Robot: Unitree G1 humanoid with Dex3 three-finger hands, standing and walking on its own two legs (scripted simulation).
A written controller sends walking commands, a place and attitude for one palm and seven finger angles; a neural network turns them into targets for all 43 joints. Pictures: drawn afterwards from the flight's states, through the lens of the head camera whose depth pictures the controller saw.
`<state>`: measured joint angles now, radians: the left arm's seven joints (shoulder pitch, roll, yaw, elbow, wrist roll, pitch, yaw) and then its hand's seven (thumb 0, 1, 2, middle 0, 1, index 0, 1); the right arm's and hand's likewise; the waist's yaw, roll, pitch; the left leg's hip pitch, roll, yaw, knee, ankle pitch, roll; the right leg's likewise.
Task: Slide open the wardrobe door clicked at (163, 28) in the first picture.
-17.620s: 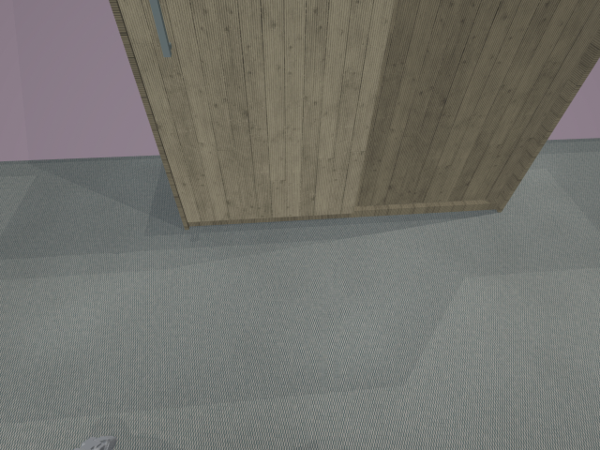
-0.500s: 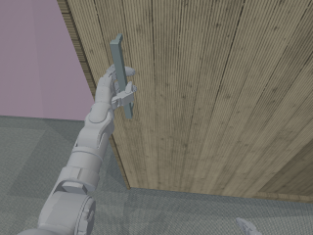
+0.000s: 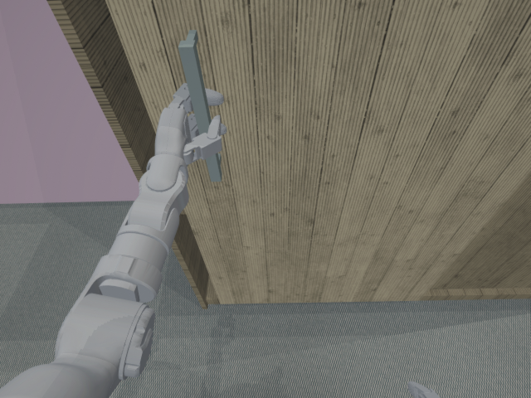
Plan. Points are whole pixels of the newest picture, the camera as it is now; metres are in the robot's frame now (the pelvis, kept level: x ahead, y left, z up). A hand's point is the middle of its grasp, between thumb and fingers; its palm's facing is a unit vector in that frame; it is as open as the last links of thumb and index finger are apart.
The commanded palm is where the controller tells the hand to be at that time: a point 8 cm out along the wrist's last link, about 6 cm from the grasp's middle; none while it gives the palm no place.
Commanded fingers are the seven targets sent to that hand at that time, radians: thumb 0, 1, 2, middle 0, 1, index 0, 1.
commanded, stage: step sideways, sliding the door along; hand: left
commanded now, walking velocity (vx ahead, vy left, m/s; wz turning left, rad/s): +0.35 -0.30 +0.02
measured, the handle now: (206, 116) +0.50 +0.11 +0.16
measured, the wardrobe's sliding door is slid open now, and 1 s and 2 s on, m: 0.05 0.18 0.62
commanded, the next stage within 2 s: none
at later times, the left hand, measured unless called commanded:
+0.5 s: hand (235, 135) +0.46 +0.06 +0.16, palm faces +0.07 -0.99 -0.08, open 5.5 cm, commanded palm +0.44 +0.06 +0.16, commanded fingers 0.00 0.90 0.90 -0.45 -1.40 -0.45 -1.40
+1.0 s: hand (307, 131) +0.46 -0.05 +0.16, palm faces +0.29 -0.96 -0.03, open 5.8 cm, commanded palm +0.43 -0.08 +0.16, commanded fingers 0.00 0.90 0.90 -0.45 -1.40 -0.45 -1.40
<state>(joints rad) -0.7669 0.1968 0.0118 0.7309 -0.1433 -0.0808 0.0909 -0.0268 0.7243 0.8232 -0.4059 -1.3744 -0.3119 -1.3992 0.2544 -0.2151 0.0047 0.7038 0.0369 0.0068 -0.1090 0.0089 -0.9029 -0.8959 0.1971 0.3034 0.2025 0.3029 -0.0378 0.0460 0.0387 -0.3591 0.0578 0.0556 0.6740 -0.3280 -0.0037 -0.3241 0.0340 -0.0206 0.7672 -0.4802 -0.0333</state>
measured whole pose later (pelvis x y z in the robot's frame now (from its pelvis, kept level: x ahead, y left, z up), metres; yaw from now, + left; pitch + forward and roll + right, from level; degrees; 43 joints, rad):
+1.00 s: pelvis +0.09 -0.27 +0.01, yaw +7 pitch -1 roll -3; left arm -0.53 0.18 0.03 0.09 -0.10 -0.09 0.12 -0.01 0.80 0.85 -0.43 -1.41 -0.24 -1.40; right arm 0.09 -0.21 -0.05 0.60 0.04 -0.09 0.01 0.01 -0.90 -0.90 0.20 0.30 0.20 0.30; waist 0.13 0.05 0.30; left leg -0.24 0.25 0.03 0.58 -0.30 -0.13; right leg -0.46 -0.03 -0.04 0.90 -0.40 0.01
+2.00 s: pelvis +0.07 -0.59 +0.01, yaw -2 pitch +0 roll -3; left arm -0.43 0.20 -0.02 0.14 -0.06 -0.10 0.07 0.00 0.71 0.77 -0.46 -1.41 -0.30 -1.38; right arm 0.15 -0.20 -0.03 0.64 0.02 -0.02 -0.02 0.01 -0.90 -0.90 0.20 0.30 0.20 0.30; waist 0.05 0.08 0.17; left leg -0.29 0.27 0.11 0.55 -0.22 -0.11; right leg -0.41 -0.02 -0.03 0.80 -0.37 0.03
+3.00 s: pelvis +0.08 -0.83 +0.01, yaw +0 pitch -1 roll -1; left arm -0.51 0.50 0.37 0.65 -0.04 -0.11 0.14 -0.07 0.70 0.82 -0.45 -1.39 -0.28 -1.35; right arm 0.23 -0.31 -0.03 0.67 0.06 -0.05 -0.08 0.01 -0.91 -0.90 0.19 0.30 0.20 0.30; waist -0.01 0.01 0.05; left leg -0.32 0.06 0.14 0.57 -0.23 0.05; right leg -0.36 -0.04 -0.06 0.81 -0.46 0.02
